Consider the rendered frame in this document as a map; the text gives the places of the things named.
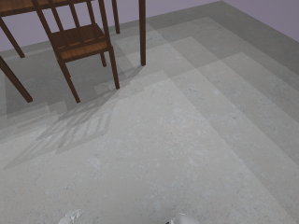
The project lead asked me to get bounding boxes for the left robot hand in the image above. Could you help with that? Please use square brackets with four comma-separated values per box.
[58, 209, 83, 224]

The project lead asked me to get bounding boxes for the chair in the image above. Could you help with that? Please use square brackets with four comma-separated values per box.
[31, 0, 120, 103]

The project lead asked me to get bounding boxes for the right robot thigh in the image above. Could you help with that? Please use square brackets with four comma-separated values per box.
[169, 215, 200, 224]

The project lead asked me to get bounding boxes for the table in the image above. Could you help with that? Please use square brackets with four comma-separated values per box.
[0, 0, 146, 103]

